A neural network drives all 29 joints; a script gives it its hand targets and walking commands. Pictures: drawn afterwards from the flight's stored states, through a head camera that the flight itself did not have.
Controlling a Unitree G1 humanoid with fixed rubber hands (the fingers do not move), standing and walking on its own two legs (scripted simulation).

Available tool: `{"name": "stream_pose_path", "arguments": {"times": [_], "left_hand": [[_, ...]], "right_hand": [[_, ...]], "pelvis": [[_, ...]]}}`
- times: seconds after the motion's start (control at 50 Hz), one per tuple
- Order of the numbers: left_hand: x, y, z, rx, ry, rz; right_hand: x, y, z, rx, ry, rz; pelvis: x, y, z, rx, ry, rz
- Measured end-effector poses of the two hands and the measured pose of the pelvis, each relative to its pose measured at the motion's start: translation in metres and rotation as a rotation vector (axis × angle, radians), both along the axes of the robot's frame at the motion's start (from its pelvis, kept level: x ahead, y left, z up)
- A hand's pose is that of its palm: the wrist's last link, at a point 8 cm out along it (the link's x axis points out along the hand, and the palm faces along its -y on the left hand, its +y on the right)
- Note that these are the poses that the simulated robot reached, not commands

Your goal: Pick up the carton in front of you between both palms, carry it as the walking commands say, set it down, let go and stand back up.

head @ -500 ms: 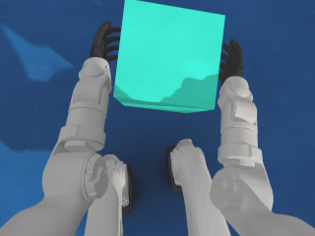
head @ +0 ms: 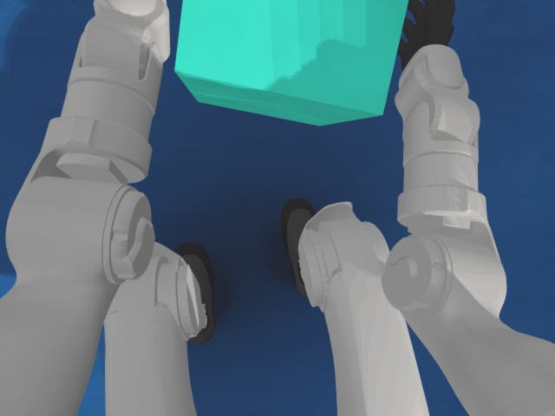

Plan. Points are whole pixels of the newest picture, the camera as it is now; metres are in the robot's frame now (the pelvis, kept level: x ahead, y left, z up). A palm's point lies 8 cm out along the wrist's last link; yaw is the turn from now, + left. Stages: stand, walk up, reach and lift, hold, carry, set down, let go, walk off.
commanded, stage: set down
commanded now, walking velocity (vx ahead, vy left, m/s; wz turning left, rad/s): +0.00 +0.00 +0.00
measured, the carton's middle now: (282, 28) +0.54 -0.12 -0.24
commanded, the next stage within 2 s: none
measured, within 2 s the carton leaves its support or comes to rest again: rests again in 0.68 s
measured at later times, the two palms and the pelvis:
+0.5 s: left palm out of the picture +0.58 +0.02 -0.21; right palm (414, 47) +0.48 -0.27 -0.19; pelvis +0.01 +0.00 -0.04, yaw -1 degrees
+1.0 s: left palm out of the picture +0.58 +0.02 -0.21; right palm (418, 51) +0.48 -0.28 -0.20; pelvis +0.00 +0.01 -0.04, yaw -2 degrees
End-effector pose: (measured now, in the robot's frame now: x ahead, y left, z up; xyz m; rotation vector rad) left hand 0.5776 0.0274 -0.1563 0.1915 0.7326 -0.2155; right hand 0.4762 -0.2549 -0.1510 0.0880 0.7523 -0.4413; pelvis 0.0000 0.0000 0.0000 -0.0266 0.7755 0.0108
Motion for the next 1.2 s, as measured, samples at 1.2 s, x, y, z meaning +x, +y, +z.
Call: {"name": "stream_pose_path", "arguments": {"times": [1.2], "left_hand": [[0.004,-0.007,-0.059,-0.097,-0.013,-0.110]], "right_hand": [[0.003,-0.021,-0.050,-0.003,0.043,0.047]], "pelvis": [[-0.002,0.012,-0.046,-0.048,-0.120,0.009]]}}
